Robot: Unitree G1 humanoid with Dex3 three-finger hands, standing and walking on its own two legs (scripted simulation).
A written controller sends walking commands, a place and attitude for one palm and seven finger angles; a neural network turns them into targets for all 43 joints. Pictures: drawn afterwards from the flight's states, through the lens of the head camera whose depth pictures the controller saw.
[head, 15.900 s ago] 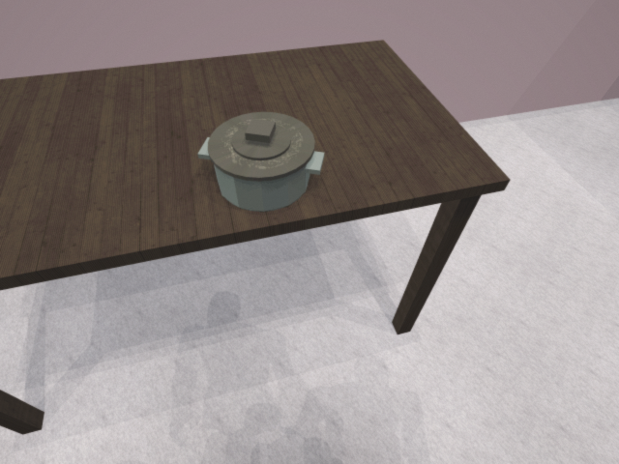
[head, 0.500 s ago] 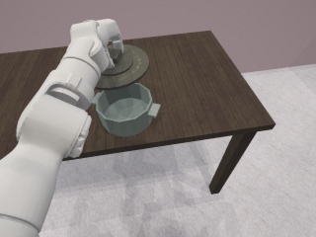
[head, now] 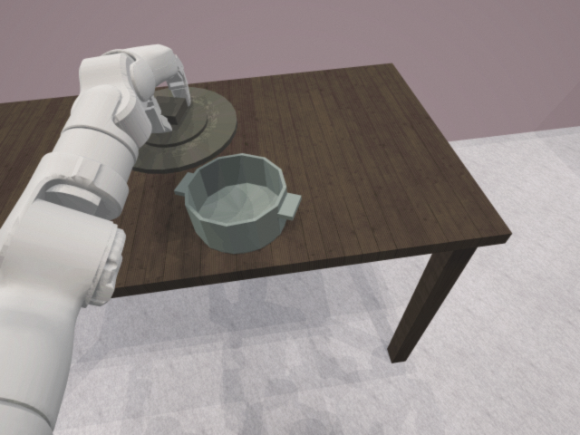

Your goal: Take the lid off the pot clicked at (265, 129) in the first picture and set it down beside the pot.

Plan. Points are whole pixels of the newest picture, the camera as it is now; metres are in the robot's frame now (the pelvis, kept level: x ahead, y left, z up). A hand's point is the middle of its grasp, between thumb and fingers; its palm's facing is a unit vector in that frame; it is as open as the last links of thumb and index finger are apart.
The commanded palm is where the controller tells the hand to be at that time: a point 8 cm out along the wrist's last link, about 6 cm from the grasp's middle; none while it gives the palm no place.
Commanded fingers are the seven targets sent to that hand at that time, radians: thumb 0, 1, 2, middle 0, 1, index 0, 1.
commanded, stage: move the lid sideways beside the pot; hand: left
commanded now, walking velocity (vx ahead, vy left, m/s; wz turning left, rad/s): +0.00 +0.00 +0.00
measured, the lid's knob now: (167, 110) +0.51 +0.16 +0.20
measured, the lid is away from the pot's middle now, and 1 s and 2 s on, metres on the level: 0.07 0.19 0.23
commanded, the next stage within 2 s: lower the lid onto the table in 1.54 s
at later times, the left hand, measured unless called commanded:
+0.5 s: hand (116, 117) +0.47 +0.21 +0.22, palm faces -0.30 -0.11 -0.95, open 7.9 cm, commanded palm +0.47 +0.22 +0.30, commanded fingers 0.00 0.72 0.95 -0.97 -1.14 -0.71 -1.04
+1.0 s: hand (59, 131) +0.44 +0.27 +0.22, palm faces -0.30 -0.11 -0.95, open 7.9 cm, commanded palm +0.45 +0.28 +0.30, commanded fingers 0.00 0.72 0.95 -0.97 -1.14 -0.71 -1.04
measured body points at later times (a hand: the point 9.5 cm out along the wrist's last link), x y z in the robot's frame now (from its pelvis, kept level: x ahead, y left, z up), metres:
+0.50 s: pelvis -0.01 +0.01 +0.00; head +0.02 +0.00 +0.45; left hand +0.49 +0.21 +0.27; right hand +0.03 -0.26 -0.13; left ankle +0.00 +0.08 -0.74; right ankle -0.04 -0.12 -0.74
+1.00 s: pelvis -0.02 +0.01 +0.00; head +0.01 +0.00 +0.45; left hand +0.45 +0.27 +0.28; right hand +0.06 -0.27 -0.12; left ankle +0.00 +0.08 -0.74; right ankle -0.04 -0.12 -0.74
